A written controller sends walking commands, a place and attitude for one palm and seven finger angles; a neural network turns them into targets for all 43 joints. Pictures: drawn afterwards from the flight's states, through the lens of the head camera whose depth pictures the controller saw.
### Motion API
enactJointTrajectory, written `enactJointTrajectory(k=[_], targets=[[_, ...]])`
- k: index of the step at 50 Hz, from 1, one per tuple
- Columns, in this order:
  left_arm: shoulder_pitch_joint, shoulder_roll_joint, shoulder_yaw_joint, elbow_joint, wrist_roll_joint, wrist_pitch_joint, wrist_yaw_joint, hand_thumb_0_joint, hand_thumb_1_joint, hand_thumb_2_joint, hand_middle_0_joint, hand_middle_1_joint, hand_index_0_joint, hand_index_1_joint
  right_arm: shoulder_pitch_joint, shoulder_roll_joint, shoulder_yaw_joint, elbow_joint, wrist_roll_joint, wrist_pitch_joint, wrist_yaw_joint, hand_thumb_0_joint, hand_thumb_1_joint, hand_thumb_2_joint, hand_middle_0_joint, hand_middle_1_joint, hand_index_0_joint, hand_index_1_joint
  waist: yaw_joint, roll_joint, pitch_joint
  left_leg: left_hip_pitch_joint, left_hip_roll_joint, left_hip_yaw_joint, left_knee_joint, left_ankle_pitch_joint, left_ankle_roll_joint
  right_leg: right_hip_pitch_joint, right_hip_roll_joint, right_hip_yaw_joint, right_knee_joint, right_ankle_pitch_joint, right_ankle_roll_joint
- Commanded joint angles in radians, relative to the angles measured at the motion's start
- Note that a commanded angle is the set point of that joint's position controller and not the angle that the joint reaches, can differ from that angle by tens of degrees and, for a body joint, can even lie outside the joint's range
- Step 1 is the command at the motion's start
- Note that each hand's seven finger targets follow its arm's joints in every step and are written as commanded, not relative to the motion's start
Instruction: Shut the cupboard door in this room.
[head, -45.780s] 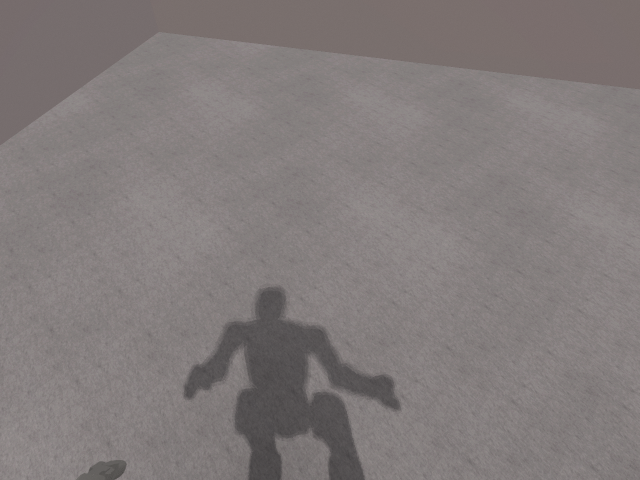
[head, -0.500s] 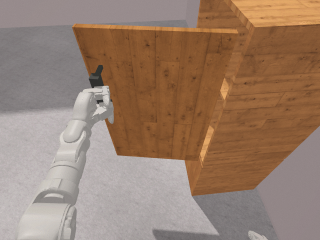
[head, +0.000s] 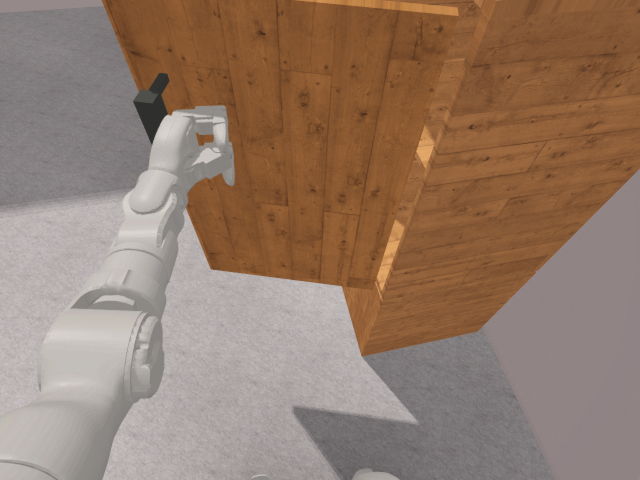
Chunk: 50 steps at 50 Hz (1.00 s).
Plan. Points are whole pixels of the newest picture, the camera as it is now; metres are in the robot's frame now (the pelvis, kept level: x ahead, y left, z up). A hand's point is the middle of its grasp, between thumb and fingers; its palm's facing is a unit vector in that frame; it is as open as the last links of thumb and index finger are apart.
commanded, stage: push the door shut along its arc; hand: left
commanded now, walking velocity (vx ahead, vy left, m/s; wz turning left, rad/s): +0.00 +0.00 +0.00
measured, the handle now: (170, 133) +0.55 +0.15 +0.11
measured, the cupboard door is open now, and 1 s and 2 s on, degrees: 70 54 51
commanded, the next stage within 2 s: pull the fist back off the door in 0.76 s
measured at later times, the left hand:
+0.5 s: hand (246, 136) +0.52 +0.05 +0.13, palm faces -0.34 -0.94 -0.01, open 3.2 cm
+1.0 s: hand (269, 108) +0.57 +0.02 +0.13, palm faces -0.03 -0.99 +0.12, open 3.1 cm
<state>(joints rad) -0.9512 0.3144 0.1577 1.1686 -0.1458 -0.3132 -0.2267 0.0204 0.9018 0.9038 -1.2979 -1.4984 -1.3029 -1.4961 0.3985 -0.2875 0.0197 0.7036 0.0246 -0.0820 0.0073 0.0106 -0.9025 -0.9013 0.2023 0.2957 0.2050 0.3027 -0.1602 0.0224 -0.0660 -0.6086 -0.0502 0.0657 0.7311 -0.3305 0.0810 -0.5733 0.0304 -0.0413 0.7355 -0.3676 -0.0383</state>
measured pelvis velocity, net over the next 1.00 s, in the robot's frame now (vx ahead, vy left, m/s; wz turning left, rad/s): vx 0.00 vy -0.02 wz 0.02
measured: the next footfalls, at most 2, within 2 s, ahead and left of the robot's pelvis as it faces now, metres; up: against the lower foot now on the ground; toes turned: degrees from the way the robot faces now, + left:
none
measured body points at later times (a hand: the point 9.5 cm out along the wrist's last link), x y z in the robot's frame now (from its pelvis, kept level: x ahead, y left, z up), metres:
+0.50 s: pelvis +0.01 -0.02 -0.01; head +0.11 -0.02 +0.43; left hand +0.53 +0.11 +0.13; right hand -0.01 -0.29 -0.12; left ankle +0.01 +0.06 -0.71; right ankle -0.01 -0.10 -0.71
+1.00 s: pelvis +0.00 -0.02 -0.02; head +0.14 -0.01 +0.41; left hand +0.57 +0.08 +0.12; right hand -0.02 -0.29 -0.13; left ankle +0.01 +0.07 -0.71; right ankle -0.01 -0.10 -0.71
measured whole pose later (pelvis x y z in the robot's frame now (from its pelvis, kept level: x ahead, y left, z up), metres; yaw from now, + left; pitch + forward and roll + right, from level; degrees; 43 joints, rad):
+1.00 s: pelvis +0.00 -0.02 -0.02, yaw +1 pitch +22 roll -2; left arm -1.35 0.30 0.27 1.37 -0.10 -0.19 0.06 0.02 0.89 0.98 -1.30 -1.50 -1.30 -1.50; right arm 0.42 -0.29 0.02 0.73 -0.04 -0.11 0.03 0.01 -0.90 -0.90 0.20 0.30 0.20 0.30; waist -0.22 0.04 -0.10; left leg -0.90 -0.02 0.01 0.88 -0.38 0.05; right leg -0.83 0.06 -0.10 0.84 -0.41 -0.07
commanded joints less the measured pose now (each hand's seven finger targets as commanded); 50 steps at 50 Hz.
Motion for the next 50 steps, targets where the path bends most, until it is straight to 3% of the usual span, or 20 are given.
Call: enactJointTrajectory(k=[1, 2, 5, 6, 11, 12, 15, 18, 22, 24, 27, 28, 34, 43, 44, 45, 46, 47, 48, 50], targets=[[-0.513, 0.172, 0.049, -0.183, -0.001, -0.065, -0.022, 0.0, 0.9, 0.9, -1.3, -1.5, -1.3, -1.5, 0.112, -0.176, -0.067, -0.077, -0.006, -0.017, -0.004, 0.0, -0.9, -0.9, 0.2, 0.3, 0.2, 0.3, -0.017, -0.012, -0.399, 0.389, 0.06, -0.155, -0.046, 0.31, -0.052, -0.04, 0.01, 0.026, -0.078, 0.267, 0.002], [-0.514, 0.184, 0.052, -0.156, 0.001, -0.055, -0.024, 0.0, 0.9, 0.9, -1.3, -1.5, -1.3, -1.5, 0.113, -0.174, -0.066, -0.075, -0.005, -0.011, -0.003, 0.0, -0.9, -0.9, 0.2, 0.3, 0.2, 0.3, -0.021, -0.022, -0.362, 0.352, 0.057, -0.148, -0.043, 0.284, -0.049, -0.041, 0.014, 0.026, -0.083, 0.259, 0.003], [-0.567, 0.22, 0.076, -0.185, 0.01, -0.052, -0.031, 0.0, 0.9, 0.9, -1.3, -1.5, -1.3, -1.5, 0.13, -0.178, -0.067, -0.087, -0.01, -0.004, -0.002, 0.0, -0.9, -0.9, 0.2, 0.3, 0.2, 0.3, -0.027, 0.013, -0.394, 0.338, 0.051, -0.133, -0.035, 0.28, -0.043, -0.026, 0.012, 0.039, -0.081, 0.284, 0.007], [-0.551, 0.258, 0.111, -0.177, 0.013, -0.053, -0.03, 0.0, 0.9, 0.9, -1.3, -1.5, -1.3, -1.5, 0.14, -0.181, -0.07, -0.087, -0.01, 0.002, -0.005, 0.0, -0.9, -0.9, 0.2, 0.3, 0.2, 0.3, -0.015, 0.005, -0.414, 0.338, 0.052, -0.134, -0.029, 0.305, -0.042, -0.003, 0.012, 0.041, -0.075, 0.306, 0.004], [-0.598, 0.264, 0.103, -0.192, 0.014, -0.053, -0.062, 0.0, 0.9, 0.9, -1.3, -1.5, -1.3, -1.5, 0.165, -0.18, -0.072, -0.085, -0.011, 0.016, -0.009, 0.0, -0.9, -0.9, 0.2, 0.3, 0.2, 0.3, -0.032, 0.02, -0.458, 0.352, 0.05, -0.125, -0.005, 0.373, -0.035, 0.012, 0.019, 0.045, -0.067, 0.384, 0.009], [-0.598, 0.225, 0.067, -0.181, 0.013, -0.042, -0.072, 0.0, 0.9, 0.9, -1.3, -1.5, -1.3, -1.5, 0.154, -0.173, -0.068, -0.086, -0.011, 0.02, -0.008, 0.0, -0.9, -0.9, 0.2, 0.3, 0.2, 0.3, -0.039, 0.03, -0.436, 0.34, 0.045, -0.121, -0.003, 0.364, -0.033, 0.003, 0.023, 0.043, -0.073, 0.384, 0.011], [-0.677, 0.226, 0.052, -0.162, 0.011, -0.031, -0.092, 0.0, 0.9, 0.9, -1.3, -1.5, -1.3, -1.5, 0.17, -0.179, -0.069, -0.07, -0.009, 0.021, -0.013, 0.0, -0.9, -0.9, 0.2, 0.3, 0.2, 0.3, -0.072, -0.001, -0.412, 0.304, 0.042, -0.119, 0.001, 0.309, -0.026, -0.009, 0.022, 0.053, -0.083, 0.369, 0.019], [-0.708, 0.251, 0.068, -0.156, 0.001, -0.02, -0.111, 0.0, 0.9, 0.9, -1.3, -1.5, -1.3, -1.5, 0.174, -0.185, -0.068, -0.058, -0.01, 0.021, -0.021, 0.0, -0.9, -0.9, 0.2, 0.3, 0.2, 0.3, -0.077, 0.014, -0.442, 0.315, 0.039, -0.122, 0.016, 0.335, -0.023, -0.012, 0.023, 0.055, -0.077, 0.391, 0.018], [-0.754, 0.188, 0.014, -0.134, -0.016, -0.004, -0.136, 0.0, 0.9, 0.9, -1.3, -1.5, -1.3, -1.5, 0.157, -0.18, -0.062, -0.045, -0.012, 0.015, -0.026, 0.0, -0.9, -0.9, 0.2, 0.3, 0.2, 0.3, -0.088, 0.055, -0.435, 0.324, 0.032, -0.124, 0.034, 0.329, -0.019, -0.05, 0.026, 0.05, -0.073, 0.375, 0.017], [-0.78, 0.21, 0.022, -0.105, -0.02, 0.008, -0.144, 0.0, 0.9, 0.9, -1.3, -1.5, -1.3, -1.5, 0.159, -0.187, -0.06, -0.035, -0.012, 0.011, -0.032, 0.0, -0.9, -0.9, 0.2, 0.3, 0.2, 0.3, -0.101, 0.011, -0.414, 0.276, 0.032, -0.126, 0.038, 0.29, -0.016, -0.049, 0.024, 0.056, -0.077, 0.352, 0.021], [-0.835, 0.166, -0.016, -0.102, -0.028, 0.018, -0.157, 0.0, 0.9, 0.9, -1.3, -1.5, -1.3, -1.5, 0.148, -0.187, -0.057, -0.02, -0.013, -0.001, -0.039, 0.0, -0.9, -0.9, 0.2, 0.3, 0.2, 0.3, -0.116, 0.052, -0.424, 0.289, 0.031, -0.128, 0.053, 0.291, -0.013, -0.09, 0.022, 0.05, -0.064, 0.336, 0.021], [-0.851, 0.191, -0.003, -0.103, -0.029, 0.02, -0.16, 0.0, 0.9, 0.9, -1.3, -1.5, -1.3, -1.5, 0.154, -0.195, -0.057, -0.016, -0.013, -0.005, -0.042, 0.0, -0.9, -0.9, 0.2, 0.3, 0.2, 0.3, -0.119, 0.039, -0.439, 0.286, 0.035, -0.135, 0.058, 0.286, -0.014, -0.099, 0.02, 0.052, -0.059, 0.322, 0.021], [-0.93, 0.118, -0.057, -0.088, -0.03, 0.034, -0.169, 0.0, 0.9, 0.9, -1.3, -1.5, -1.3, -1.5, 0.146, -0.194, -0.057, 0.011, -0.019, -0.023, -0.05, 0.0, -0.9, -0.9, 0.2, 0.3, 0.2, 0.3, -0.141, 0.06, -0.466, 0.305, 0.035, -0.148, 0.084, 0.296, -0.011, -0.17, 0.025, 0.036, -0.036, 0.289, 0.019], [-1.003, 0.131, -0.056, -0.059, -0.023, 0.059, -0.172, 0.0, 0.9, 0.9, -1.3, -1.5, -1.3, -1.5, 0.171, -0.207, -0.058, 0.05, -0.023, -0.042, -0.065, 0.0, -0.9, -0.9, 0.2, 0.3, 0.2, 0.3, -0.172, 0.062, -0.502, 0.283, 0.039, -0.148, 0.128, 0.296, -0.006, -0.234, 0.028, 0.034, -0.008, 0.272, 0.024], [-1.045, 0.169, 0.155, -0.014, -0.083, 0.089, 0.05, 0.0, 0.9, 0.9, -1.3, -1.5, -1.3, -1.5, 0.195, -0.158, -0.044, 0.026, -0.018, -0.05, -0.043, 0.0, -0.9, -0.9, 0.2, 0.3, 0.2, 0.3, -0.141, 0.098, -0.495, 0.192, 0.054, -0.155, 0.117, 0.248, -0.033, -0.197, 0.018, 0.05, -0.033, 0.255, 0.021], [-0.979, 0.117, 0.122, 0.02, -0.047, 0.104, 0.166, 0.0, 0.9, 0.9, -1.3, -1.5, -1.3, -1.5, 0.214, -0.156, -0.044, 0.019, -0.03, -0.052, -0.017, 0.0, -0.9, -0.9, 0.2, 0.3, 0.2, 0.3, -0.14, 0.07, -0.494, 0.17, 0.056, -0.162, 0.097, 0.226, -0.04, -0.181, 0.02, 0.043, -0.028, 0.234, 0.028], [-0.989, 0.104, 0.147, 0.004, -0.027, 0.092, 0.261, 0.0, 0.9, 0.9, -1.3, -1.5, -1.3, -1.5, 0.233, -0.156, -0.05, 0.014, -0.045, -0.054, 0.001, 0.0, -0.9, -0.9, 0.2, 0.3, 0.2, 0.3, -0.149, 0.028, -0.511, 0.165, 0.054, -0.17, 0.1, 0.25, -0.038, -0.172, 0.021, 0.032, -0.016, 0.251, 0.033], [-0.986, 0.067, 0.14, 0.002, 0.011, 0.075, 0.347, 0.0, 0.9, 0.9, -1.3, -1.5, -1.3, -1.5, 0.239, -0.151, -0.054, 0.013, -0.065, -0.052, 0.026, 0.0, -0.9, -0.9, 0.2, 0.3, 0.2, 0.3, -0.141, 0.04, -0.524, 0.163, 0.051, -0.17, 0.11, 0.28, -0.042, -0.183, 0.02, 0.033, -0.003, 0.271, 0.036], [-0.989, 0.084, 0.156, -0.024, 0.06, 0.043, 0.43, 0.0, 0.9, 0.9, -1.3, -1.5, -1.3, -1.5, 0.251, -0.15, -0.057, 0.01, -0.086, -0.048, 0.049, 0.0, -0.9, -0.9, 0.2, 0.3, 0.2, 0.3, -0.128, 0.08, -0.551, 0.169, 0.053, -0.17, 0.13, 0.312, -0.048, -0.201, 0.017, 0.028, 0.017, 0.283, 0.034], [-0.973, 0.074, 0.12, -0.064, 0.194, -0.039, 0.552, 0.0, 0.9, 0.9, -1.3, -1.5, -1.3, -1.5, 0.276, -0.142, -0.068, 0.008, -0.121, -0.038, 0.093, 0.0, -0.9, -0.9, 0.2, 0.3, 0.2, 0.3, -0.122, 0.121, -0.595, 0.186, 0.054, -0.168, 0.167, 0.375, -0.055, -0.248, 0.018, 0.02, 0.059, 0.299, 0.031]])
